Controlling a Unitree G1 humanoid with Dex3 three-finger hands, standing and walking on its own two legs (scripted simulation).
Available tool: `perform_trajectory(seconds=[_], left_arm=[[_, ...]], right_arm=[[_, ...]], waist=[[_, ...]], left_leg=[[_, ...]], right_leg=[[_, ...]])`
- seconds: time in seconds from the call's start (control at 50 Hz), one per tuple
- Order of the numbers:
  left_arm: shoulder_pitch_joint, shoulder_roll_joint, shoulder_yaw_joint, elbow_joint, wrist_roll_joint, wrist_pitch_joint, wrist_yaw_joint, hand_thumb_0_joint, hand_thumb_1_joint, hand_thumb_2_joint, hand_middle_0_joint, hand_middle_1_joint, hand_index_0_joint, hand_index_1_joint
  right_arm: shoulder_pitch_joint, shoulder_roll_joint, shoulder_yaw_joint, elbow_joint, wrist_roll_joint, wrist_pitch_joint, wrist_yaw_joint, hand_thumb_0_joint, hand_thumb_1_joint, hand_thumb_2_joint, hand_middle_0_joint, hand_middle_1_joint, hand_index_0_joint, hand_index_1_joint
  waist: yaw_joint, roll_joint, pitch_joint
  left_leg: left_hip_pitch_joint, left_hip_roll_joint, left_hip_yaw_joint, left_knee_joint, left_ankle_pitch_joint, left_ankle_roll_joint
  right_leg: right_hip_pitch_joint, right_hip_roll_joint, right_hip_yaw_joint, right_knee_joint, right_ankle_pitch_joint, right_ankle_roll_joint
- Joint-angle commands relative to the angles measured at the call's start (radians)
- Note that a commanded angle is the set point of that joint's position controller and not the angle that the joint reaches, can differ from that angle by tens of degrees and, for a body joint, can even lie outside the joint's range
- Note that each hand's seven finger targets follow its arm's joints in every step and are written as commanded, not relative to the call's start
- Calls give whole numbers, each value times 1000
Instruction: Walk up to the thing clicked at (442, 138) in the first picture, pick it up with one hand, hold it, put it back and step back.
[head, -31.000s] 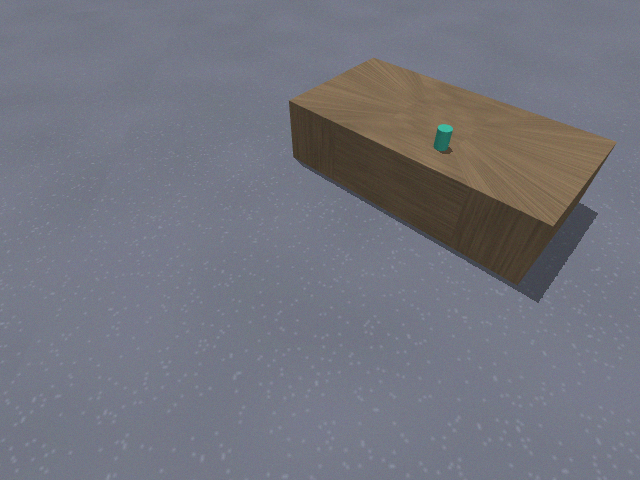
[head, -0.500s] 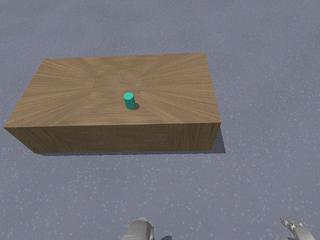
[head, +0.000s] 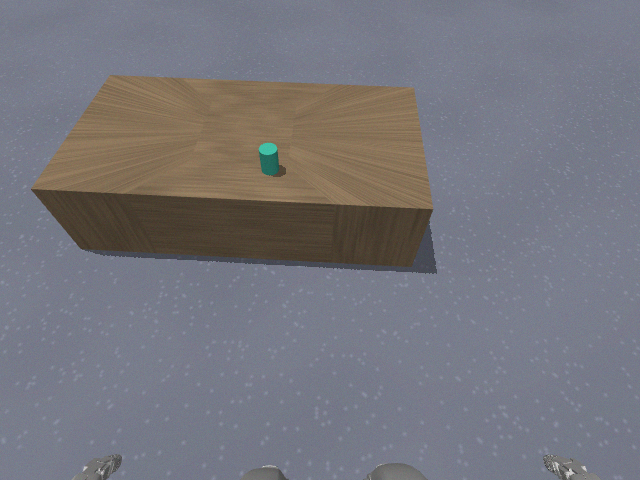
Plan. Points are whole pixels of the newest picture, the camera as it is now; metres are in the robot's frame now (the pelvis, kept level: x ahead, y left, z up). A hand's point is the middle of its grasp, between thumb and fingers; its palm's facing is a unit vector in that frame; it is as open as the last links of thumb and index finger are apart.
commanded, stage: step back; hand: left
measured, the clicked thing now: (269, 159) +1.05 +0.20 -0.39
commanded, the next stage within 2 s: stand in 1.24 s
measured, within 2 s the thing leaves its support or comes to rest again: neither
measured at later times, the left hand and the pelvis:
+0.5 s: hand out of the picture -0.04 +0.28 -0.14, palm faces +0.05 -0.91 -0.41, open 7.4 cm; pelvis -0.09 -0.01 +0.00, yaw +1 degrees
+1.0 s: hand out of the picture +0.00 +0.28 -0.16, palm faces +0.05 -0.93 -0.37, open 7.4 cm; pelvis -0.06 +0.01 +0.00, yaw +2 degrees
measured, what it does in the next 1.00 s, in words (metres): steps on the spot: right foot, then left foot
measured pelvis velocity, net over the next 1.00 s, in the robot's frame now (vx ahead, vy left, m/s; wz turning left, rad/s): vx -0.06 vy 0.01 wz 0.03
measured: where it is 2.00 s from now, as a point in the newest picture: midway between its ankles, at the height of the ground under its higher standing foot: outside the picture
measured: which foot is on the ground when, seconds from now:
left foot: down 0.00-0.12, up 0.14-0.36, down 0.38-1.00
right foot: up 0.00-0.08, down 0.10-1.00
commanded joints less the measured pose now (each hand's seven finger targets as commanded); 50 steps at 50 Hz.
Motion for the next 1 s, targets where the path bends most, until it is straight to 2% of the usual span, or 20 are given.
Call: perform_trajectory(seconds=[0.0, 0.06, 0.08, 0.1, 0.12, 0.18, 0.28, 0.34, 0.36, 0.4, 0.44, 0.58, 0.62, 0.64, 0.78, 0.84, 0.86, 0.88, 0.9, 0.98], left_arm=[[51, 169, 46, -36, 7, -49, -3, 0, 900, 900, -200, -300, -200, -300], [153, 195, 60, 47, 26, -72, 1, 0, 900, 900, -200, -300, -200, -300], [168, 259, 78, 47, 39, -81, 4, 0, 900, 900, -200, -300, -200, -300], [79, 374, 101, 10, 42, -77, 6, 0, 900, 900, -200, -300, -200, -300], [-9, 375, 99, -15, 39, -83, 8, 0, 900, 900, -200, -300, -200, -300], [-54, 269, 73, -13, 32, -94, 13, 0, 900, 900, -200, -300, -200, -300], [53, 276, 81, 20, 41, -98, 1, 0, 900, 900, -200, -300, -200, -300], [-6, 266, 62, 13, 27, -83, -9, 0, 900, 900, -200, -300, -200, -300], [11, 219, 40, 15, 27, -78, -12, 0, 900, 900, -200, -300, -200, -300], [-33, 184, 27, 30, -2, -77, -13, 0, 900, 900, -200, -300, -200, -300], [-6, 209, 39, 43, 1, -78, -17, 0, 900, 900, -200, -300, -200, -300], [127, 178, 46, 134, 20, -113, -10, 0, 900, 900, -200, -300, -200, -300], [132, 331, 83, 130, 36, -122, -1, 0, 900, 900, -200, -300, -200, -300], [64, 327, 84, 95, 34, -125, -3, 0, 900, 900, -200, -300, -200, -300], [-21, 241, 45, 77, 14, -127, -5, 0, 900, 900, -200, -300, -200, -300], [-26, 204, 18, 64, 4, -106, -8, 0, 900, 900, -200, -300, -200, -300], [-21, 168, 7, 56, -3, -102, -8, 0, 900, 900, -200, -300, -200, -300], [6, 144, -2, 74, -22, -89, -6, 0, 900, 900, -200, -300, -200, -300], [10, 185, 12, 100, -17, -80, -2, 0, 900, 900, -200, -300, -200, -300], [61, 169, 4, 152, -5, -99, -1, 0, 900, 900, -200, -300, -200, -300]], right_arm=[[-4, -275, -86, -69, -3, -18, -15, 0, -900, -900, 200, 300, 200, 300], [-12, -255, -75, -59, 5, 2, -2, 0, -900, -900, 200, 300, 200, 300], [-19, -190, -56, -77, 11, -2, 2, 0, -900, -900, 200, 300, 200, 300], [-92, -187, -64, -96, 15, -1, -11, 0, -900, -900, 200, 300, 200, 300], [-93, -237, -80, -78, 17, 2, -13, 0, -900, -900, 200, 300, 200, 300], [-21, -220, -71, -25, 28, -16, -9, 0, -900, -900, 200, 300, 200, 300], [-53, -203, -66, -13, 3, -42, 16, 0, -900, -900, 200, 300, 200, 300], [47, -187, -74, 46, 5, -61, 15, 0, -900, -900, 200, 300, 200, 300], [66, -195, -83, 67, 3, -68, 10, 0, -900, -900, 200, 300, 200, 300], [71, -306, -95, 68, 2, -74, 10, 0, -900, -900, 200, 300, 200, 300], [17, -302, -92, 50, -4, -82, 11, 0, -900, -900, 200, 300, 200, 300], [-29, -191, -62, 47, 15, -55, 17, 0, -900, -900, 200, 300, 200, 300], [-50, -158, -55, 25, 15, -53, 8, 0, -900, -900, 200, 300, 200, 300], [-22, -201, -69, 41, 6, -56, 2, 0, -900, -900, 200, 300, 200, 300], [32, -161, -64, 87, 10, -75, 17, 0, -900, -900, 200, 300, 200, 300], [64, -168, -74, 119, 6, -78, 6, 0, -900, -900, 200, 300, 200, 300], [86, -211, -82, 124, -1, -83, -2, 0, -900, -900, 200, 300, 200, 300], [13, -256, -77, 99, 6, -85, -3, 0, -900, -900, 200, 300, 200, 300], [-23, -288, -84, 93, 11, -82, 0, 0, -900, -900, 200, 300, 200, 300], [-104, -234, -60, 99, 11, -75, -1, 0, -900, -900, 200, 300, 200, 300]], waist=[[-28, 216, -226], [12, 120, -249], [20, -69, -201], [62, -216, -146], [30, -165, -58], [-16, -80, -69], [58, -165, -80], [-6, -151, -109], [-15, -97, -118], [-37, 159, -126], [-15, 115, -69], [48, 111, -136], [72, -158, -92], [44, -87, -32], [-2, -149, -119], [-37, -63, -160], [-44, 51, -210], [-11, 157, -220], [-13, 154, -201], [24, 169, -188]], left_leg=[[206, 214, -219, -146, 110, 187], [19, 135, -135, -18, -71, 106], [-199, 23, -93, 140, -218, 39], [-163, -59, -135, 284, -351, -17], [-122, -24, -226, 416, -319, -30], [-130, -83, -160, 461, -214, -34], [-145, -43, -74, 139, -272, -44], [130, -62, 10, -166, -164, -22], [239, -64, -24, -225, -121, -7], [124, 224, -514, -380, -567, 143], [49, 254, -506, -406, -557, 195], [-89, 99, -191, -156, -220, 53], [-284, -87, -90, 207, -328, -7], [-255, -26, -143, 272, -314, -17], [16, -10, 1, 16, -132, -25], [236, -21, 2, -171, 111, -4], [282, 91, -132, -207, 148, 30], [184, 241, -341, -267, 26, 127], [90, 290, -381, -299, -67, 195], [99, 183, -193, -189, 158, 85]], right_leg=[[75, -60, -55, -423, 34, -8], [321, -50, -48, -712, 194, -52], [350, -216, 249, -765, 32, -101], [51, -456, 490, -843, -75, -255], [-80, -493, 516, -854, -87, -290], [30, -330, 194, -711, 231, -211], [206, -309, 200, -722, -21, -198], [90, -302, 134, -657, 59, -165], [32, -250, 75, -581, 102, -133], [-58, -76, -103, -346, -28, -35], [-25, -112, -40, -218, -14, -35], [376, -75, -84, -701, 214, -47], [333, -406, 414, -901, -217, -192], [236, -483, 457, -888, -178, -251], [200, -317, 23, -688, 578, -170], [99, -243, -48, -531, 566, -98], [70, -184, -86, -440, 493, -64], [68, -90, -114, -379, 167, -27], [140, -101, -89, -348, -7, -33], [217, -121, -74, -635, 244, -40]])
